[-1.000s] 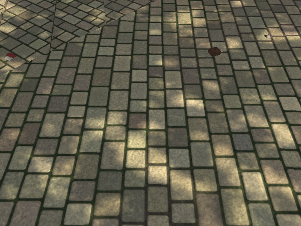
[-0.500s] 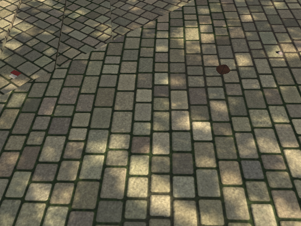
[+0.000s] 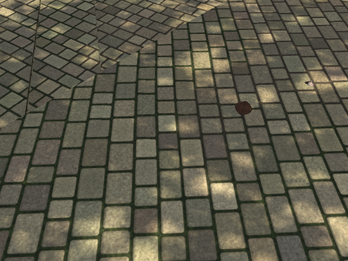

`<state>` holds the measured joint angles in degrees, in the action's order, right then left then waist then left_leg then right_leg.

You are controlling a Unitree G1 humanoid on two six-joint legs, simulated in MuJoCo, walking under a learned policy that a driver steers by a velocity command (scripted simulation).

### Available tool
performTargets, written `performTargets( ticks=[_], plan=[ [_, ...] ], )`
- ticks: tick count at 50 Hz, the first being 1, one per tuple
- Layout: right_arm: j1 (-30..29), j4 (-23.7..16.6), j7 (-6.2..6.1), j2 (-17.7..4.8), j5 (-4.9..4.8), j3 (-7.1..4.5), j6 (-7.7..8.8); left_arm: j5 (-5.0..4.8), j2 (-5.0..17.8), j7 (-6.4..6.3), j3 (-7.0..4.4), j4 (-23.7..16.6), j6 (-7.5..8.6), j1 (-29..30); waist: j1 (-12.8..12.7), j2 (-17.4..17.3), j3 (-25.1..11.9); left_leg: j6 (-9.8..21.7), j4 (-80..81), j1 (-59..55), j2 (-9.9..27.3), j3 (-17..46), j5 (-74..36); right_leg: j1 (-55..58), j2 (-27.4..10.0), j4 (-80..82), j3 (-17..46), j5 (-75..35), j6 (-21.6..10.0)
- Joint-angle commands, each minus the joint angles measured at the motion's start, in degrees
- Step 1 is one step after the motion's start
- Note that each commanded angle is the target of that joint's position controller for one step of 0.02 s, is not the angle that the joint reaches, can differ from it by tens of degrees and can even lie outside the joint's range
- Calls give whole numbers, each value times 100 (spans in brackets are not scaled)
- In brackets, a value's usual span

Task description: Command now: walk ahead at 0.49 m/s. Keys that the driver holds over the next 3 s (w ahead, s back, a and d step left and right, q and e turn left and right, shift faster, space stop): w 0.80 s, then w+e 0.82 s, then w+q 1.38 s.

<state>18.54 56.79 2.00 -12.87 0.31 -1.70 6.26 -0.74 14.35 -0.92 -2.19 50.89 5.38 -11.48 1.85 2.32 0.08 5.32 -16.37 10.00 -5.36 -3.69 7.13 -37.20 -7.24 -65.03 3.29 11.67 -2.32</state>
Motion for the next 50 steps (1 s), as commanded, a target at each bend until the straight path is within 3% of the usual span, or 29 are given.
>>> performTargets(
  ticks=[1,6,9,11,13,14,15,16,17,18,19,20,21,22,23,25,28,32,38,41,42,43,44,45,46,47,48,49,50],
  plan=[
    [-220,-317,-115,-758,-9,-122,95,68,244,-38,-70,-244,-30,-190,-265,-448,306,983,1167,533,1624,1244,-367,-184,-244,816,15,-867,158],
    [340,-184,-202,-947,-115,-156,7,1,164,55,-27,-522,35,894,133,-475,327,704,1042,-78,1555,930,-412,26,67,2655,-245,-1752,221],
    [615,-58,-204,-962,-146,-168,-64,-49,197,160,-7,-697,63,1351,285,-525,447,675,799,-623,1761,984,-312,-15,158,3158,-265,-1485,173],
    [657,-16,-218,-996,-148,-194,-120,-59,276,237,-20,-798,109,1453,246,-565,464,612,554,-972,1939,1065,-376,43,211,3410,-260,-1068,31],
    [523,-32,-229,-1083,-153,-227,-181,-55,435,276,-87,-757,159,1096,-22,-672,284,499,106,-1105,1999,1077,-1066,670,376,3641,-391,-670,-140],
    [393,-69,-230,-1061,-137,-212,-211,-42,603,266,-189,-592,174,505,-360,-663,-46,380,-589,-1033,1795,889,-2023,1489,569,3774,-550,-596,-267],
    [336,-142,-226,-870,-71,-137,-222,-30,947,226,-351,-276,188,-586,-795,-485,-748,202,-1921,-484,1438,586,-2324,2983,419,3687,-352,-720,-500],
    [738,-308,-197,-359,-5,35,-139,89,1605,196,-509,-117,169,-1545,-867,644,-1732,-191,-4244,1554,717,120,-605,5309,-1054,3761,1742,-511,-1243],
    [964,-237,-163,-142,-101,114,14,65,1437,229,-462,-26,135,-1762,-798,1507,-2232,-298,-5533,2950,159,656,2394,6116,-1680,4687,3847,201,-1749],
    [535,-311,-140,-813,-236,-51,120,36,990,237,-319,-97,150,-1370,-780,940,-1542,-165,-6079,3497,550,1080,2212,5552,-1491,4795,3376,403,-1457],
    [67,-458,-141,-947,-289,-88,157,32,749,230,-239,-234,140,-830,-633,577,-964,-86,-5997,3531,865,927,1673,4747,-1282,4857,2469,26,-1233],
    [-158,-491,-174,-875,-225,-101,133,52,588,257,-178,-304,134,-382,-447,136,-565,-116,-5642,3280,1099,800,1202,3930,-1020,5071,1830,-476,-1125],
    [-185,-493,-205,-822,-147,-145,61,78,434,280,-132,-327,148,-168,-273,132,-352,-140,-5259,2977,1279,808,902,3408,-785,5271,1384,-746,-1021],
    [-78,-469,-209,-685,-131,-143,-25,104,363,303,-112,-280,150,-127,-146,214,-263,-173,-5072,2677,1344,790,726,3073,-642,5445,1118,-877,-983],
    [18,-433,-214,-552,-125,-134,-93,103,377,309,-121,-210,165,-214,-90,217,-219,-211,-4960,2546,1342,734,629,2902,-563,5555,927,-1123,-1022],
    [-106,-500,-231,-508,-104,-150,-167,103,540,272,-165,-71,185,-426,-37,131,-68,-295,-4643,2749,1367,693,328,2832,-530,5689,634,-1616,-1091],
    [-780,-734,-234,-500,-56,-174,-174,96,637,170,-188,69,136,-720,-168,54,104,-411,-3729,3253,1377,672,-413,3051,-517,5786,397,-1882,-1065],
    [-1592,-953,-171,-382,-83,-134,-129,45,711,89,-188,201,86,-1021,-403,102,274,-415,-2399,3039,1197,487,-1305,3151,-367,5900,62,-1555,-897],
    [-2417,-1285,1,-419,-152,-96,-48,-16,781,35,-239,503,-38,-1465,-585,122,565,-238,-1520,3172,1044,438,-919,4114,-741,5563,85,-1556,-842],
    [-2089,-1270,56,-619,-146,-178,14,-32,885,10,-287,509,-110,-1314,-294,252,306,-32,-1289,2270,798,266,-328,4252,-801,4972,107,-2753,-706],
    [-1518,-1120,34,-775,-136,-276,31,-28,895,13,-282,483,-138,-1185,49,295,-22,66,-1184,1388,589,111,-284,4107,-640,4338,29,-3644,-619],
    [-448,-802,-16,-1079,-127,-432,38,12,763,23,-223,416,-155,-1081,517,193,-662,234,-1254,-138,638,193,-433,3511,-304,3158,-146,-3720,-454],
    [639,-622,-96,-1598,-37,-556,24,130,538,29,-119,236,-137,-1145,776,-659,-1636,588,-1322,-2018,1932,1654,-414,2135,198,1166,-422,-1632,-239],
    [747,-548,-50,-1726,14,-550,4,-2,-246,83,72,301,-13,-1925,329,-2115,-2350,1354,-467,-3497,3030,4230,636,144,1111,-514,-6,2134,1],
    [535,-610,-56,-1152,-33,-412,22,-170,500,80,-103,364,79,-1508,505,-1359,-1856,1070,-175,-2996,2833,4101,1087,-358,799,-1126,628,2079,-77],
    [44,-688,-78,-907,-64,-338,43,-248,744,66,-189,190,111,-1007,395,-1076,-1054,774,-67,-2159,2687,3141,845,-593,522,-1118,478,1505,-147],
    [-426,-753,-69,-755,-50,-281,64,-211,686,14,-201,151,89,-772,176,-592,-668,624,132,-1297,2486,2481,371,-298,224,-874,359,955,-122],
    [-689,-749,-54,-587,-22,-247,82,-137,607,-22,-249,152,29,-693,18,-564,-356,519,356,-683,2263,1928,96,-55,62,-579,335,626,-106],
    [-779,-703,-53,-495,42,-223,99,-130,467,-10,-262,179,-57,-862,-152,-759,-284,443,537,-314,2119,1527,-52,293,-71,-427,376,396,-112]
  ],
)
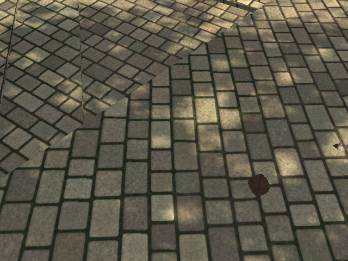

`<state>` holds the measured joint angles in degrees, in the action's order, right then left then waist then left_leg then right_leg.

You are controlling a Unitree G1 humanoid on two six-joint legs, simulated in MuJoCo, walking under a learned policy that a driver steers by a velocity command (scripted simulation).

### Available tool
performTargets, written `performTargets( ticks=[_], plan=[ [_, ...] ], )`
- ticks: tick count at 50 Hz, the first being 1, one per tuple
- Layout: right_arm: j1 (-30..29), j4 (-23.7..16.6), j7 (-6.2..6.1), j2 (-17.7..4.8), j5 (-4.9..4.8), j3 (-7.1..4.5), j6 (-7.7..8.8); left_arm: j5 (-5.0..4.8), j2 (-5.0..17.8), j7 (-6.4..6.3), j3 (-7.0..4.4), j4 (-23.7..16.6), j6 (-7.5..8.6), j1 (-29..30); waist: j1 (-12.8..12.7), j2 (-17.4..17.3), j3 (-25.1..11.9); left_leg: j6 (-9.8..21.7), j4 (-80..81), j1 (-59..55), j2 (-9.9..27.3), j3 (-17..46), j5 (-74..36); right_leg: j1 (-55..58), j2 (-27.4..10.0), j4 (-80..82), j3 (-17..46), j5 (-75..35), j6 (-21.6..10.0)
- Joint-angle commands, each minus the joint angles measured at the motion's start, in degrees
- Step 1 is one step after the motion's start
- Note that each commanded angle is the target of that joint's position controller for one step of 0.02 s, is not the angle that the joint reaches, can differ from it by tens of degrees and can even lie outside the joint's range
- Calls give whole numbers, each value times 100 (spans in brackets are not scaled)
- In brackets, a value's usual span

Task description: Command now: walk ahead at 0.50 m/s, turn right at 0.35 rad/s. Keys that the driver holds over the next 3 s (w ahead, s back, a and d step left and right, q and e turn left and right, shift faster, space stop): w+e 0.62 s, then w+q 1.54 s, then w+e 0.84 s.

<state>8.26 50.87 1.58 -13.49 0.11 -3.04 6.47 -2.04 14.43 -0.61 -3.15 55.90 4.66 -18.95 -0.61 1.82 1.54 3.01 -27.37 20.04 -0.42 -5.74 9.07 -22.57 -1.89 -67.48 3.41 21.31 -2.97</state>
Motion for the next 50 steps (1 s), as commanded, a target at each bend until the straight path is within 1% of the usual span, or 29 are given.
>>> performTargets(
  ticks=[1,2,4,7,11,14,16,17,19,20,21,22,23,24,25,26,27,28,29,32,34,37,39,42,45,47,48,49,50],
  plan=[
    [253,-57,-14,-389,77,-95,90,-14,312,-30,-165,-295,-62,-216,30,-744,-365,675,1776,-1135,1539,1461,-388,-1031,-638,-103,335,-668,-51],
    [296,5,-31,-427,76,-112,106,-23,226,-27,-170,-304,-129,-232,-15,-702,-266,699,1864,-1018,1504,1189,-621,-1063,-651,-52,309,-751,-48],
    [377,86,-89,-585,92,-162,121,4,226,-39,-200,-441,-215,19,-37,-578,-78,732,1985,-988,1519,817,-973,-1431,-670,148,363,-1131,-10],
    [539,172,-192,-678,112,-192,79,53,245,-4,-230,-635,-220,456,32,-474,82,704,2050,-1241,1509,396,-1247,-1934,-611,843,440,-1851,79],
    [700,207,-281,-805,75,-209,12,93,148,134,-172,-896,-179,1146,231,-399,246,578,2088,-1541,1466,-155,-1408,-1923,-537,2007,6,-2559,81],
    [1054,313,-312,-887,24,-241,-84,96,61,248,-107,-1189,-174,1729,454,-324,438,567,1937,-2141,1640,-369,-1638,-2165,-502,2547,-279,-2435,2],
    [1179,349,-314,-949,-20,-270,-170,80,54,327,-88,-1384,-178,1980,504,-352,500,547,1706,-2548,1758,-494,-1982,-2255,-437,2769,-482,-2086,-75],
    [1161,341,-315,-992,-43,-286,-211,70,73,366,-93,-1468,-183,2027,464,-395,488,511,1537,-2665,1796,-576,-2354,-2150,-368,2863,-604,-1847,-137],
    [973,260,-337,-1159,-85,-332,-269,63,236,415,-167,-1568,-205,1846,221,-621,220,392,925,-2727,1793,-769,-4116,-1429,-33,2944,-962,-1315,-330],
    [885,220,-356,-1253,-107,-358,-304,55,375,420,-240,-1550,-222,1529,-2,-764,-24,332,372,-2721,1782,-827,-5035,-902,193,2913,-1120,-1023,-451],
    [761,178,-364,-1327,-125,-374,-342,32,604,412,-362,-1436,-230,895,-383,-808,-372,249,-542,-2558,1703,-880,-5506,-51,428,3084,-1201,-959,-621],
    [644,120,-362,-1306,-151,-353,-343,33,975,335,-567,-1196,-235,-47,-881,-621,-853,32,-1886,-1885,1440,-955,-4864,1434,602,3622,-1025,-1387,-857],
    [769,-50,-331,-846,53,-216,-266,51,1550,198,-710,-1049,-280,-599,-810,535,-1250,-219,-3817,-129,982,-890,-1083,3045,-564,3675,812,-1651,-1222],
    [1121,-363,-229,-292,3,-32,-23,102,1806,233,-690,-1250,-177,-358,-237,1326,-2062,-429,-5493,1928,-243,316,2531,4514,-1774,4728,4301,-640,-2417],
    [322,-488,-147,-816,-224,-143,203,145,1269,276,-533,-1243,-115,-499,-645,446,-1923,-249,-5653,2560,56,1156,2222,4449,-1699,5169,4111,-662,-2061],
    [40,-611,-120,-856,-327,-154,289,141,1006,273,-460,-1243,-55,-243,-516,300,-1222,-92,-5288,2768,296,1089,1685,3798,-1509,5131,3189,-1062,-1807],
    [72,-512,-166,-815,-223,-160,294,104,823,279,-398,-1342,-21,221,-203,-256,-788,-88,-4771,2417,569,1079,1260,2873,-1226,5142,2462,-1644,-1586],
    [158,-457,-201,-899,-101,-227,233,111,643,261,-337,-1435,-9,559,0,-260,-605,-145,-4300,2001,731,1067,1037,2192,-1016,5200,1972,-2122,-1449],
    [266,-454,-192,-912,-68,-257,136,156,572,232,-296,-1508,-3,681,150,-164,-561,-203,-4086,1633,826,1092,891,1764,-883,5322,1771,-2336,-1403],
    [209,-529,-210,-714,37,-241,-50,140,764,123,-322,-1485,33,528,232,-113,-428,-478,-3336,1533,794,901,440,1264,-725,5513,1269,-2993,-1413],
    [-100,-581,-208,-607,48,-188,-86,162,759,47,-305,-1381,38,302,83,39,-301,-567,-2599,1719,793,786,-253,1266,-633,5602,884,-3319,-1294],
    [-575,-663,-152,-515,-24,-124,-73,175,741,20,-269,-1251,34,67,-177,221,-184,-465,-1503,1650,711,684,-1367,1385,-482,5656,459,-3074,-983],
    [-873,-728,-100,-502,-77,-85,-54,187,800,21,-264,-1166,60,-36,-332,244,-50,-358,-1001,1626,645,621,-1834,1537,-576,5765,383,-2623,-889],
    [-1183,-861,-6,-567,-134,-60,-34,210,843,25,-263,-995,72,-168,-462,204,189,-191,-657,1978,585,647,-1782,2153,-877,5771,342,-2490,-868],
    [-1335,-1012,144,-574,-157,-31,8,213,878,-9,-277,-864,-1,-237,-459,149,278,28,-465,2326,456,633,-1157,2890,-1151,5484,182,-3168,-791],
    [-1103,-1020,222,-644,-155,-52,15,212,966,-49,-292,-889,-51,-58,-265,245,86,207,-391,1874,236,459,-680,3039,-1169,5073,-60,-4480,-649],
    [-814,-969,223,-756,-135,-104,-5,220,1044,-71,-306,-922,-75,26,-110,353,-188,299,-458,1352,29,271,-450,3062,-1123,4692,-168,-5552,-578],
    [-265,-848,205,-928,-115,-199,-32,220,1099,-92,-309,-953,-117,126,194,391,-548,420,-437,595,-210,95,-337,3009,-1010,3963,-321,-6475,-484],
    [579,-653,164,-1152,-99,-325,-60,212,1109,-116,-288,-1011,-147,260,646,238,-974,599,-227,-619,-302,164,-645,2516,-775,2798,-537,-6483,-296]
  ],
)
Over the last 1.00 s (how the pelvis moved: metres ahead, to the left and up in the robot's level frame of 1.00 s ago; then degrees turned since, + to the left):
0.54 -0.01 -0.01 -2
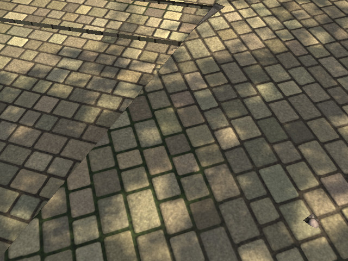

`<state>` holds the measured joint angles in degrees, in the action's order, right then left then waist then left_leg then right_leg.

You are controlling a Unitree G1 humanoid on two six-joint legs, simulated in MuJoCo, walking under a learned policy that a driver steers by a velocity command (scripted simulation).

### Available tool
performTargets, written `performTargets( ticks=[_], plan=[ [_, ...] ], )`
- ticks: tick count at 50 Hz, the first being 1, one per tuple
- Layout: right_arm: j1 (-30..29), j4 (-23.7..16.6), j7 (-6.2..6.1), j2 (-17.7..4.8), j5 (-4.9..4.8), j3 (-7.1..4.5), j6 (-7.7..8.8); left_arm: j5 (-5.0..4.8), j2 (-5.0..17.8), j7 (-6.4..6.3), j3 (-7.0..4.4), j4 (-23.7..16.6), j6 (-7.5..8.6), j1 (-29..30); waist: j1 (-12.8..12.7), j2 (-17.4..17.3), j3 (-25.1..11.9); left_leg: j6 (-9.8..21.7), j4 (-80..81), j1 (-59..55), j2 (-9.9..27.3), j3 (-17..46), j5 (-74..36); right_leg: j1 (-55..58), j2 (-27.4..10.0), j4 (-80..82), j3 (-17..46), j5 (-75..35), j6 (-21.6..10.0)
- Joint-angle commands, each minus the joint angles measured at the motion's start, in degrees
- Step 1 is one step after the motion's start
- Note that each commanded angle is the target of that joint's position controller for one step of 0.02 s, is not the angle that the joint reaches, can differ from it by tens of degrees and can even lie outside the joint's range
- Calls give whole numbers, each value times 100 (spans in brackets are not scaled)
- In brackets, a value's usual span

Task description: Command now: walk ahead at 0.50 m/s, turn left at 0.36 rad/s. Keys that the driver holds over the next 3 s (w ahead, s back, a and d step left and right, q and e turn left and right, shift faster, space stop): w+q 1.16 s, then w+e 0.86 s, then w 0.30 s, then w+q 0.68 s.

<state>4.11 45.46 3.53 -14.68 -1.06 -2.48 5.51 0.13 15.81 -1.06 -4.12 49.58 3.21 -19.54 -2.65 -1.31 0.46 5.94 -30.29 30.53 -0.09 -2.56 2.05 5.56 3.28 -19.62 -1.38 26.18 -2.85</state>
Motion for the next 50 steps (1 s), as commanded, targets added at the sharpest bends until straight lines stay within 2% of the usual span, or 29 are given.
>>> performTargets(
  ticks=[1,2,3,4,5,6,7,10,13,16,19,21,23,24,25,26,27,28,29,30,33,37,38,39,40,42,46,48,50],
  plan=[
    [1855,-20,-109,-1463,51,-486,-9,104,788,-98,-98,-523,37,218,1069,-249,-1504,721,65,-3323,740,1427,-222,-1655,-961,-3875,-263,-4894,-77],
    [1931,-7,-64,-1623,33,-495,19,130,46,51,118,-580,201,-516,502,-1624,-2076,1796,699,-5183,1890,4488,783,-4088,233,-5645,268,434,273],
    [1964,6,-83,-1129,-42,-392,-9,-29,587,134,54,-589,383,-40,867,-936,-1965,1545,1174,-5281,1747,4659,1672,-4743,-53,-6032,970,472,135],
    [1625,-111,-122,-965,-21,-349,-25,-197,769,180,9,-796,490,526,875,-591,-1142,1312,1294,-4571,1606,3887,1546,-5090,-316,-5876,890,-49,58],
    [1270,-234,-134,-925,10,-326,-35,-144,731,154,25,-862,542,798,698,89,-699,1181,1393,-3690,1413,3351,1032,-4902,-551,-5455,800,-455,47],
    [1023,-328,-140,-827,37,-290,-41,-11,752,113,-25,-893,536,912,513,323,-395,1133,1503,-2977,1238,2979,397,-4628,-688,-5002,737,-657,111],
    [921,-399,-163,-767,93,-252,-38,35,730,98,-51,-936,480,810,314,176,-370,1142,1622,-2570,1113,2771,-28,-4287,-788,-4770,757,-763,163],
    [953,-468,-239,-858,46,-281,-41,88,550,33,-34,-1010,310,707,173,-82,-246,1162,1798,-1946,897,2258,-734,-4113,-858,-3970,581,-933,422],
    [1179,-459,-349,-1053,1,-350,-87,98,407,-7,10,-1225,265,1296,348,-137,-115,939,1801,-1601,593,1837,-852,-4052,-722,-2783,460,-2028,620],
    [1455,-421,-411,-1030,-45,-355,-184,48,266,48,63,-1379,319,1865,607,-300,-145,670,1610,-1497,360,1718,-525,-3584,-435,-1625,400,-2998,645],
    [1721,-379,-429,-1003,-75,-357,-258,-34,361,118,40,-1535,376,2256,747,-371,-130,612,1295,-1888,517,2145,-246,-3498,-278,-1109,494,-2995,600],
    [1766,-399,-456,-985,-70,-360,-303,-51,499,173,-12,-1582,439,2293,696,-419,-143,566,979,-2292,656,2551,-69,-3421,-225,-783,607,-2637,503],
    [1616,-474,-471,-996,-56,-378,-337,-73,641,187,-85,-1520,501,1943,452,-609,-215,474,621,-2441,707,2823,-279,-2923,-213,-552,582,-2271,317],
    [1477,-549,-461,-892,-47,-343,-335,-46,770,157,-161,-1402,528,1426,156,-614,-473,325,168,-2316,496,2710,-559,-2129,-287,-306,532,-2409,137],
    [1350,-679,-428,-608,2,-240,-300,60,1023,111,-247,-1315,548,624,-240,-348,-1173,131,-1053,-1751,226,2357,-337,-699,-1014,-544,1106,-2397,-235],
    [2042,-793,-434,-269,-80,-133,-245,159,1520,72,-389,-1179,475,-177,-183,1032,-2078,-316,-2968,163,-601,1489,1446,1510,-2325,-511,3183,-1689,-1124],
    [2209,-828,-427,-558,-106,-130,-216,7,1238,114,-338,-1091,407,-296,-139,1856,-2090,-408,-3926,1217,-381,1339,3288,1688,-2869,-59,4609,-590,-1352],
    [1807,-788,-414,-1009,-122,-255,-244,-31,792,93,-218,-1175,366,-21,-236,1140,-1237,-454,-4359,1570,-57,1373,2839,961,-2642,84,3985,-20,-1107],
    [1390,-861,-411,-1043,-67,-279,-287,-2,646,78,-160,-1218,309,258,-208,655,-654,-494,-4389,1514,135,1129,2371,189,-2373,198,3181,-331,-884],
    [1162,-950,-392,-959,-9,-290,-296,12,554,85,-118,-1180,278,486,-88,499,-232,-510,-4152,1417,286,1045,2047,-493,-2130,390,2624,-840,-804],
    [1236,-1002,-322,-623,-73,-273,-375,25,449,110,-82,-1078,321,699,186,788,23,-534,-3794,954,570,870,1634,-1377,-1762,842,1555,-1659,-756],
    [895,-1172,-305,-492,-18,-226,-420,38,726,111,-180,-853,377,611,192,549,53,-683,-3114,1234,669,863,877,-1274,-1849,1039,774,-2654,-902],
    [1483,-673,57,-95,857,86,-193,482,20,115,58,-1032,572,396,112,592,-232,-696,-2852,1281,668,666,342,-900,-1901,1306,663,-2170,-1177],
    [1231,-644,189,-141,768,10,-115,481,172,132,38,-945,596,213,21,536,83,-675,-2638,1441,652,680,106,-849,-1895,1382,503,-2234,-1151],
    [816,-706,270,-293,625,10,-62,493,364,137,26,-917,572,148,-86,413,137,-664,-2357,1481,644,549,-122,-793,-1809,1379,237,-2374,-1073],
    [302,-794,339,-368,478,41,-42,470,574,173,40,-788,500,-142,-190,396,191,-600,-1749,1349,592,406,-415,-656,-1775,1305,-204,-2754,-950],
    [-99,-885,238,-376,471,141,-98,484,678,256,94,-454,426,-505,-152,555,410,-338,-1016,1225,443,255,-259,-65,-2016,1167,-552,-3497,-845],
    [-203,-924,175,-459,495,125,-90,476,770,259,89,-335,406,-490,-61,617,450,-170,-716,995,284,145,42,182,-2118,1025,-695,-3878,-784],
    [-48,-927,106,-664,426,43,-40,508,1026,243,29,-283,361,-374,209,725,335,-1,-509,256,-100,-99,341,252,-2167,490,-913,-5327,-703]
  ],
)
Over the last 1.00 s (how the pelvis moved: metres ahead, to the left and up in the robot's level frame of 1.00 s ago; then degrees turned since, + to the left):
0.55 -0.13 -0.02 -17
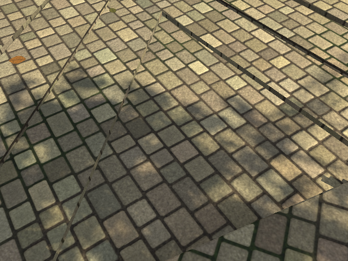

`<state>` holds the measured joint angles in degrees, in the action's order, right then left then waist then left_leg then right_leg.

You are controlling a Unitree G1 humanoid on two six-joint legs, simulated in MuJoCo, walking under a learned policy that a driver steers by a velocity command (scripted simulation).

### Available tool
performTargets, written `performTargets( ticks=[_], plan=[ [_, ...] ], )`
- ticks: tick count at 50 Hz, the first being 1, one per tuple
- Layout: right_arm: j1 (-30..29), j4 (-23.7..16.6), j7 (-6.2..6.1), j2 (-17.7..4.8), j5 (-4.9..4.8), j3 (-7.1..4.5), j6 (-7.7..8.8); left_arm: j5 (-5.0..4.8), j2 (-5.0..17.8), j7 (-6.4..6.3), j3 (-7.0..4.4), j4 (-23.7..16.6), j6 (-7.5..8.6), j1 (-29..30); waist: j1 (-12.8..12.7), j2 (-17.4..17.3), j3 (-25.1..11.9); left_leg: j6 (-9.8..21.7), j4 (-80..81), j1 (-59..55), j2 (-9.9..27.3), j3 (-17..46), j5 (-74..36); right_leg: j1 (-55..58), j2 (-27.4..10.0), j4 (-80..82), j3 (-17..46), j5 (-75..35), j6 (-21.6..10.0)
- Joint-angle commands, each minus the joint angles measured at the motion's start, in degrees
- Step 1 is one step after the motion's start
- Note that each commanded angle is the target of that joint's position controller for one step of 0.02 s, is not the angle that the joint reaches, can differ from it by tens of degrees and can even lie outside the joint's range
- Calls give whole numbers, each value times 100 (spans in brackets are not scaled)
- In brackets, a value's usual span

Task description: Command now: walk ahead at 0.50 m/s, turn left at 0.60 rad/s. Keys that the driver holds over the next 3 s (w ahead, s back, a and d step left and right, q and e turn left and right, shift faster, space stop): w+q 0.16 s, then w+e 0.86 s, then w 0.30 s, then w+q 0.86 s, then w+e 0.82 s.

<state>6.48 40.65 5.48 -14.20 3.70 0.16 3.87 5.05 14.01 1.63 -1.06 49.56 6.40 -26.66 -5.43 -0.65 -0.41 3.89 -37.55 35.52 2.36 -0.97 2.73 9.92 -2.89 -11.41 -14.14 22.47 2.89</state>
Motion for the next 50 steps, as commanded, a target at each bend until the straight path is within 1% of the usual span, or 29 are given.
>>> performTargets(
  ticks=[1,2,3,4,5,6,7,9,12,14,20,21,23,25,27,28,29,30,32,34,36,38,40,43,44,45,47,49,50],
  plan=[
    [51,-384,-129,-868,-141,-298,180,35,1331,-39,-296,-265,31,454,780,621,232,358,432,-1099,-628,-457,59,-449,-1429,-962,85,-5786,-1143],
    [768,-165,-209,-1177,-212,-459,264,136,1262,-8,-253,-233,57,330,1049,497,-266,576,276,-2606,-873,-480,-195,-1148,-1109,-2117,-179,-6114,-889],
    [2032,193,-375,-1536,-161,-619,240,381,601,50,-21,-263,112,-354,1094,-309,-1622,1397,-474,-5432,-298,575,-1396,-2923,-817,-4056,-115,-4414,-401],
    [3042,470,-452,-1621,-154,-588,159,444,59,310,237,-375,158,-890,1196,-938,-3118,2608,695,-7515,1298,3767,-833,-4404,151,-5329,572,855,-57],
    [3498,790,-399,-1330,-43,-566,214,-70,558,348,60,-572,133,942,2048,-117,-1355,1836,1553,-6663,1251,4097,118,-5802,442,-6351,1569,757,-210],
    [3035,792,-385,-1466,-143,-625,331,-206,580,252,50,-840,177,1647,1874,-386,-215,1443,1789,-5449,1131,3506,1037,-6418,109,-6708,1948,515,-324],
    [2464,756,-372,-1127,-206,-520,378,-69,817,86,9,-826,192,1600,1531,-352,-144,1439,1901,-4365,986,3265,1293,-5943,-127,-6477,2098,239,-411],
    [1580,631,-266,-508,-163,-242,427,81,435,-107,152,-755,112,1237,663,-213,101,1402,2186,-2429,947,2685,779,-4862,-439,-5979,2092,-215,-499],
    [761,265,-280,-532,-78,-217,478,-40,410,-42,200,-584,-144,1021,362,-119,181,1307,2756,-1237,818,2043,780,-4498,-579,-5174,1842,-779,-355],
    [968,307,-316,-684,82,-251,511,-51,309,43,257,-665,-130,1395,541,21,163,1225,2671,-1186,638,1451,-157,-4443,-583,-4177,1634,-1840,-289],
    [1822,610,-142,-1027,129,-259,361,-48,628,246,134,-1086,-122,2475,882,-273,225,1067,2232,-1900,718,823,-900,-4048,-1,-3149,1278,-2896,-375],
    [1768,642,-191,-1054,275,-237,361,-4,643,237,124,-1037,-94,2162,703,-392,225,998,1954,-2584,1066,1043,-1358,-4526,-177,-3826,1669,-3039,-399],
    [1453,526,-358,-1057,167,-242,347,-10,845,165,21,-1008,10,1982,657,-165,107,703,1503,-3736,1137,832,-2200,-5052,-126,-3522,1619,-2349,-505],
    [1129,384,-424,-1307,148,-260,318,-95,1031,146,-120,-919,63,1434,366,-244,-26,389,848,-3152,847,257,-3812,-3379,317,-3461,1014,-1678,-699],
    [754,158,-287,-1326,277,-249,344,-208,1382,103,-372,-174,223,-954,-577,592,-525,92,-2544,-1275,-56,-67,-2715,-186,761,-3015,1000,-2274,-1194],
    [1877,312,-87,-63,457,90,350,-163,1398,102,-297,-142,240,-1208,20,1669,-1586,-366,-4839,269,-982,6,3197,1477,-380,-2741,2926,-3758,-2532],
    [1614,-32,-12,-161,172,159,331,-63,1253,212,-214,-144,313,-1365,-252,1263,-1375,-254,-4962,1580,-1106,1115,3398,1356,-1131,-1551,5210,-2342,-2888],
    [747,-202,-125,-633,28,39,288,-92,1034,215,-188,-310,392,-505,-230,645,147,-347,-4871,2346,-655,1379,2795,-105,-1326,-1489,5563,-910,-2697],
    [694,-176,-391,-844,129,37,128,-39,539,186,55,-488,285,425,340,-311,-128,-433,-4380,1442,-153,1425,1845,-2001,-1141,-1488,5325,-558,-2705],
    [879,-127,-444,-452,325,175,-92,-3,445,131,156,-580,159,1175,786,-102,116,-630,-3361,565,120,1165,2244,-3763,-632,-1318,4542,-89,-2489],
    [1132,-71,-241,-251,565,281,-68,20,155,-96,280,-610,269,1164,688,12,-47,-440,-2723,293,194,1186,-266,-4136,66,-1879,3659,-65,-2063],
    [614,-234,-198,-283,415,235,-41,-39,291,-259,289,-508,339,813,345,52,-98,-451,-952,-827,154,663,-2498,-4752,628,-2643,2710,352,-1697],
    [312,-504,-199,-324,212,203,-159,-36,682,-113,239,-356,293,412,325,267,253,-566,-618,-2237,-101,189,-2368,-5958,649,-2697,2695,1067,-1638],
    [-411,-810,-231,-438,292,210,-256,-167,634,43,259,-212,309,-488,-183,221,557,-716,897,-1232,-83,611,-1690,-4177,346,-3537,3769,1707,-1814],
    [-665,-805,-345,-466,-664,-66,2,-961,862,-352,-78,-74,-87,-121,-175,301,585,-550,1585,-875,-216,1002,-2083,-3586,393,-3754,4092,14,-1777],
    [-628,-765,-340,-459,-802,-43,143,-901,869,-559,-73,-45,-352,-248,-227,239,487,-506,2189,-727,-44,1109,-2601,-2902,363,-4280,4040,-411,-1657],
    [-161,-478,-283,-285,-651,-153,228,-691,511,-640,-78,19,-655,-507,-260,238,273,-409,3176,-1526,128,815,-3630,-2680,631,-5277,3805,-539,-1500],
    [2095,316,-362,-171,-605,-335,137,-551,-2,-459,-58,179,-610,-617,710,-310,-588,-290,1686,-4876,648,916,-4123,-4987,1146,-7654,3061,2207,-1094],
    [3082,582,-405,-535,-511,-400,139,-761,-202,-313,7,49,-478,-974,980,-1067,-1366,51,-203,-7267,1538,1119,-4910,-7109,1250,-10189,2809,3290,-857]
  ],
)
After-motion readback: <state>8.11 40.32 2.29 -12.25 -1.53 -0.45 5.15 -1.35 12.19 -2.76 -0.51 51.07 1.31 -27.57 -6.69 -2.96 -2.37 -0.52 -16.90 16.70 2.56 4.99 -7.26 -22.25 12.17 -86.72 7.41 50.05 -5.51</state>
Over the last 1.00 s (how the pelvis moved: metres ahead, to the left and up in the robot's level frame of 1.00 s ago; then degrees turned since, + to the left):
0.53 0.14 0.00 36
